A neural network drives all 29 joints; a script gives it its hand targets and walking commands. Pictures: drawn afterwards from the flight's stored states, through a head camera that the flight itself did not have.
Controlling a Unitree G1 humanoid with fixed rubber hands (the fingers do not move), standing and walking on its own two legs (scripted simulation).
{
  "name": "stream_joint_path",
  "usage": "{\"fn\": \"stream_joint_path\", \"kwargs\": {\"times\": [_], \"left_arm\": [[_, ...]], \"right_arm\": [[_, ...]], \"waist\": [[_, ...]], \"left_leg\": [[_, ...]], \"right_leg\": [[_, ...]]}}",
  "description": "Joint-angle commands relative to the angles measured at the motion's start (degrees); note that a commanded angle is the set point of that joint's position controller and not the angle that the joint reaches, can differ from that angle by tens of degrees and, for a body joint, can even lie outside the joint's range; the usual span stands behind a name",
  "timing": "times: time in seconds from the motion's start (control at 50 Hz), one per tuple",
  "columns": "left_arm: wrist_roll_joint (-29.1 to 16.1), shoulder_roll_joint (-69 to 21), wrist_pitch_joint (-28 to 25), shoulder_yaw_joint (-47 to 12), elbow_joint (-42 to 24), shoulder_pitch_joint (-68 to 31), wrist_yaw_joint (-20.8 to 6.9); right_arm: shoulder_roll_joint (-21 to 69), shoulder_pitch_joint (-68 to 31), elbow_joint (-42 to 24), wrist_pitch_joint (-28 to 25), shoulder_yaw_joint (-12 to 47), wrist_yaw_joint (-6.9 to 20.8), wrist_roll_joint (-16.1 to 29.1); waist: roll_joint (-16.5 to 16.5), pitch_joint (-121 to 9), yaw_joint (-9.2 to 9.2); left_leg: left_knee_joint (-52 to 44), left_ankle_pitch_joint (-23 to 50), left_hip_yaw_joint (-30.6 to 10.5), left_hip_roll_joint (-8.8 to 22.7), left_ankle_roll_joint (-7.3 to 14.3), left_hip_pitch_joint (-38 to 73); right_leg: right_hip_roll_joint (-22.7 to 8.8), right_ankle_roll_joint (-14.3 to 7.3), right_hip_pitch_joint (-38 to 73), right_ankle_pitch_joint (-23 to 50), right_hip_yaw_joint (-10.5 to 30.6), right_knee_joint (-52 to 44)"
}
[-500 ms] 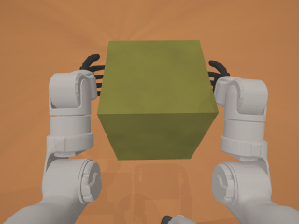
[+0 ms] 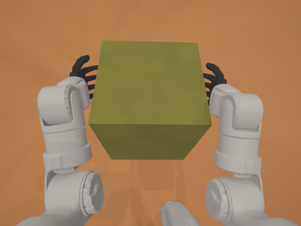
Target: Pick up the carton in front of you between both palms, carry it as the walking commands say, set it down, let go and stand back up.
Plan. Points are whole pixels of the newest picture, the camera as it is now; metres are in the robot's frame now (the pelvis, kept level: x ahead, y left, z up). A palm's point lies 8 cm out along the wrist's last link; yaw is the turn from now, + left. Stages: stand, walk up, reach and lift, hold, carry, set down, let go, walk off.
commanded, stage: carry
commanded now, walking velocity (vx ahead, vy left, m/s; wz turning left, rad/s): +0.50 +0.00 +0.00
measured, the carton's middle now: (148, 108) +0.40 -0.04 +0.06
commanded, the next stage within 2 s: none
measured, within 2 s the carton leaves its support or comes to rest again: neither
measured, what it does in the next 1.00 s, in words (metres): climbs: right foot 0.03 m higher, then left foot 0.04 m higher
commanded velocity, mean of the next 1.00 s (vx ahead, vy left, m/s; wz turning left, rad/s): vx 0.50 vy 0.00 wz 0.00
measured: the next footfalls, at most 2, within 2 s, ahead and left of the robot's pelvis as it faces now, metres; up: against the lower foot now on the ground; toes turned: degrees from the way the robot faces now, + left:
right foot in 0.16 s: +0.29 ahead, -0.11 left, +0.03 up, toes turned -5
left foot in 0.58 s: +0.56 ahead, +0.05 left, +0.07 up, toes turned +6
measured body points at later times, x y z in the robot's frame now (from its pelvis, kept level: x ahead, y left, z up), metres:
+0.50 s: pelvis +0.32 -0.05 +0.03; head +0.37 -0.05 +0.48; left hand +0.70 +0.15 +0.20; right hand +0.74 -0.15 +0.20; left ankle +0.43 +0.07 -0.63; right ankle +0.25 -0.11 -0.71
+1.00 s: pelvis +0.64 -0.05 +0.07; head +0.66 -0.06 +0.52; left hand +1.04 +0.08 +0.25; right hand +1.03 -0.22 +0.24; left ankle +0.52 +0.05 -0.64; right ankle +0.74 -0.14 -0.64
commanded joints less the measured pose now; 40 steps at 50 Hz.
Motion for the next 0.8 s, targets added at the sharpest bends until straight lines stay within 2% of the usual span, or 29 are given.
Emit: {"fn": "stream_joint_path", "kwargs": {"times": [0.0, 0.04, 0.08, 0.1, 0.12, 0.14, 0.16, 0.18, 0.2, 0.24, 0.26, 0.28, 0.3, 0.38, 0.44, 0.48, 0.5, 0.52, 0.54, 0.56, 0.58, 0.6, 0.62, 0.64, 0.66, 0.68, 0.7, 0.72, 0.78], "left_arm": [[-16.2, -52.7, -0.9, -34.8, 1.4, -33.7, -9.6], [-14.1, -50.4, -0.9, -33.9, 2.3, -32.5, -8.6], [-12.8, -48.8, -0.6, -33.1, 4.8, -32.9, -8.2], [-13.1, -48.6, -0.4, -33.1, 6.2, -33.2, -8.3], [-13.4, -48.8, -0.2, -33.1, 7.8, -33.3, -8.6], [-14.2, -48.8, 0.0, -32.9, 9.6, -33.4, -9.1], [-15.5, -49.1, 0.3, -32.6, 10.9, -33.3, -9.7], [-16.4, -50.5, 0.1, -32.7, 11.8, -35.5, -10.1], [-19.1, -53.1, 0.7, -33.7, 10.8, -36.2, -10.8], [-25.5, -59.2, 1.0, -37.0, 5.9, -42.9, -12.1], [-28.3, -61.6, 1.0, -38.2, 3.6, -46.5, -12.6], [-30.4, -63.1, 0.9, -38.9, 1.6, -49.3, -12.9], [-31.9, -63.9, 0.9, -39.3, 0.2, -51.0, -13.2], [-33.9, -63.7, 1.2, -39.0, -0.4, -52.1, -13.6], [-32.8, -63.5, 1.1, -38.3, 3.4, -49.1, -14.0], [-31.9, -63.4, 0.8, -37.8, 6.0, -47.1, -14.4], [-31.5, -63.3, 0.6, -37.6, 6.8, -46.8, -14.5], [-31.1, -63.2, 0.5, -37.4, 7.5, -46.3, -14.5], [-30.9, -63.1, 0.3, -37.1, 8.2, -45.7, -14.5], [-30.1, -62.9, 0.1, -37.0, 8.3, -45.4, -14.6], [-29.4, -62.8, 0.1, -36.8, 8.1, -45.7, -14.6], [-28.7, -63.6, 0.2, -36.5, 6.9, -46.4, -14.6], [-28.0, -62.6, 0.1, -36.8, 6.1, -47.3, -14.1], [-27.2, -62.1, 0.0, -36.1, 5.4, -46.2, -13.4], [-25.8, -60.7, 0.0, -35.0, 4.6, -44.3, -12.5], [-24.0, -59.1, 0.0, -33.9, 4.3, -42.1, -11.6], [-22.4, -57.7, -0.1, -33.1, 3.8, -40.4, -10.8], [-21.0, -56.6, -0.1, -32.7, 3.3, -39.1, -10.1], [-17.6, -53.2, -0.2, -32.1, 2.9, -37.0, -8.7]], "right_arm": [[61.5, -54.1, -10.5, -0.9, 41.2, 16.5, 32.6], [60.5, -53.0, -8.0, -0.5, 40.2, 16.8, 32.8], [59.6, -53.3, -3.7, -0.2, 39.2, 17.2, 32.2], [59.0, -52.5, -1.2, -0.1, 38.5, 17.3, 31.6], [58.5, -51.7, 1.1, 0.0, 37.7, 17.4, 31.0], [58.1, -51.3, 3.0, 0.3, 36.9, 17.4, 30.4], [57.4, -51.7, 4.5, 0.6, 35.9, 17.4, 29.7], [58.1, -52.2, 5.5, 1.0, 34.5, 17.4, 28.5], [57.0, -51.7, 6.8, 1.2, 33.4, 16.7, 26.4], [57.4, -49.2, 6.5, 1.1, 30.8, 15.5, 24.2], [57.1, -48.2, 6.2, 1.0, 29.7, 14.7, 23.0], [56.4, -47.6, 5.5, 1.0, 28.6, 13.9, 21.6], [55.4, -47.1, 4.8, 0.9, 27.7, 13.0, 20.2], [51.4, -44.3, 5.1, 0.8, 26.0, 10.6, 15.3], [50.8, -41.9, 7.7, 0.9, 26.4, 10.3, 13.5], [51.4, -41.2, 9.4, 0.7, 27.1, 10.6, 13.5], [51.9, -41.6, 9.7, 0.6, 27.5, 10.8, 13.9], [52.3, -42.2, 10.0, 0.4, 27.9, 11.0, 14.5], [53.2, -42.4, 10.4, 0.2, 28.3, 11.2, 15.3], [53.7, -42.0, 10.3, 0.0, 28.7, 11.5, 16.2], [54.5, -41.9, 9.3, -0.4, 29.2, 11.9, 17.1], [54.7, -44.1, 7.9, -1.0, 30.0, 12.3, 18.2], [57.3, -45.1, 5.8, -0.9, 32.1, 12.7, 20.8], [59.2, -48.0, 2.8, -0.9, 34.1, 13.2, 23.7], [61.1, -51.1, -0.2, -1.0, 35.9, 13.6, 26.5], [62.5, -53.8, -2.6, -1.1, 37.1, 13.9, 28.7], [63.4, -55.7, -4.4, -1.1, 37.8, 14.2, 30.4], [63.9, -56.6, -5.8, -1.2, 38.1, 14.5, 31.5], [62.6, -57.3, -7.7, -0.8, 38.1, 15.1, 32.7]], "waist": [[2.9, -37.1, 0.62], [4.5, -34.5, 1.58], [8.1, -32.7, 2.92], [8.6, -32.9, 4.21], [6.9, -34.7, 7.07], [3.4, -38.1, 10.47], [-5.5, -43.6, 13.18], [-21.1, -43.7, 12.40], [-15.3, -39.6, 11.70], [-3.4, -35.3, 11.81], [-2.8, -34.8, 11.15], [-3.8, -35.5, 10.46], [-4.9, -35.5, 10.36], [-5.8, -34.8, 11.12], [-6.6, -32.1, 12.05], [-8.3, -30.7, 12.31], [-9.3, -30.6, 11.71], [-10.6, -31.7, 10.22], [-11.2, -34.5, 7.28], [-9.6, -39.6, 3.14], [-1.6, -45.2, 0.09], [15.7, -47.1, 0.15], [12.4, -44.0, 1.12], [6.2, -40.4, 0.82], [0.3, -38.8, 1.16], [-1.2, -37.9, 1.88], [-0.4, -38.6, 2.78], [0.9, -38.7, 3.02], [2.5, -37.6, 2.48]], "left_leg": [[-2.9, 39.5, -19.7, 15.7, 9.0, 40.3], [-4.6, 36.6, -14.2, 14.0, 7.9, 32.0], [-4.9, 36.9, -8.5, 12.2, 5.6, 24.1], [-2.8, 40.1, -6.6, 12.3, 4.7, 20.1], [3.3, 44.3, -3.2, 11.4, 3.0, 14.8], [12.5, 42.7, -0.3, 9.5, 0.7, 7.9], [27.2, 22.6, -0.2, 6.1, -1.8, -3.0], [41.1, -7.9, -2.9, -3.5, -3.8, -17.9], [51.0, -8.5, -8.2, -1.3, -2.3, -23.3], [54.2, -2.9, -7.3, 1.1, -1.6, -27.4], [51.9, -0.9, -7.0, 2.0, -1.3, -27.3], [49.2, 0.3, -6.9, 2.5, -1.1, -26.0], [47.1, 0.5, -6.3, 2.3, -1.2, -25.9], [40.1, 0.1, -3.1, 2.2, -2.0, -29.4], [28.0, 1.9, 0.1, 1.8, -2.4, -27.3], [20.1, 4.1, 3.6, -0.3, -1.8, -21.9], [16.1, 4.0, 5.8, -2.0, -1.2, -16.7], [13.0, 3.1, 8.3, -4.7, -0.3, -9.6], [8.3, 6.1, 9.6, -6.5, 1.1, 1.7], [4.9, 8.9, 6.7, -4.8, 2.6, 17.6], [1.1, -3.4, -13.7, 7.7, 7.1, 32.9], [-6.6, 5.3, -43.3, 20.2, 16.2, 42.5], [-6.6, 13.8, -44.0, 19.4, 17.4, 41.8], [-2.6, 24.5, -36.6, 18.3, 15.8, 38.8], [-1.2, 28.9, -31.2, 17.3, 13.1, 36.4], [-1.7, 28.9, -27.5, 16.0, 10.8, 34.1], [-2.8, 25.5, -25.0, 15.1, 9.3, 33.0], [-3.7, 23.7, -24.1, 14.8, 8.7, 32.6], [-5.2, 24.3, -19.8, 15.0, 10.1, 31.2]], "right_leg": [[-1.4, 0.5, -11.9, -0.3, -0.1, -10.8], [-1.0, 0.7, -4.7, 2.6, -2.3, -22.9], [1.4, 0.0, 5.9, 6.9, -7.3, -32.7], [3.0, -0.7, 13.7, 9.7, -9.8, -35.6], [4.3, -1.7, 25.8, 13.8, -12.0, -39.1], [3.2, -3.0, 39.6, 12.8, -10.1, -39.9], [-10.9, -6.4, 51.3, -0.6, 12.6, -44.9], [-21.6, -14.8, 56.8, 8.1, 40.1, -53.3], [-21.2, -15.5, 55.1, 12.1, 39.4, -51.9], [-18.2, -12.0, 50.1, 33.6, 25.9, -45.9], [-16.7, -10.3, 48.3, 35.3, 21.7, -46.1], [-15.6, -8.8, 47.4, 32.4, 19.5, -47.0], [-15.3, -8.3, 47.0, 30.4, 18.8, -48.0], [-16.2, -10.6, 48.0, 32.3, 15.5, -50.6], [-14.3, -10.3, 46.5, 36.8, 10.2, -51.1], [-13.3, -9.1, 44.4, 42.2, 6.5, -50.7], [-12.6, -8.1, 42.4, 47.9, 3.9, -49.4], [-12.1, -6.8, 40.3, 58.6, 1.2, -45.5], [-11.8, -4.9, 37.0, 67.2, -2.5, -38.0], [-10.9, -2.3, 29.9, 61.8, -4.5, -29.1], [-8.3, 0.1, 16.6, 40.7, -3.9, -16.4], [3.4, 2.0, -0.4, -0.7, -1.3, -1.1], [2.5, 1.0, -7.3, -3.8, 4.5, 10.2], [0.4, 0.3, -11.0, -1.6, 5.1, 13.3], [-1.0, 0.1, -12.2, -0.1, 4.4, 12.3], [-2.0, -0.1, -11.7, 1.8, 4.4, 8.5], [-2.5, -0.2, -9.9, 3.0, 4.1, 5.1], [-2.6, -0.3, -9.1, 3.0, 3.3, 2.0], [-2.3, 0.7, -9.2, -0.2, 0.4, -8.5]]}}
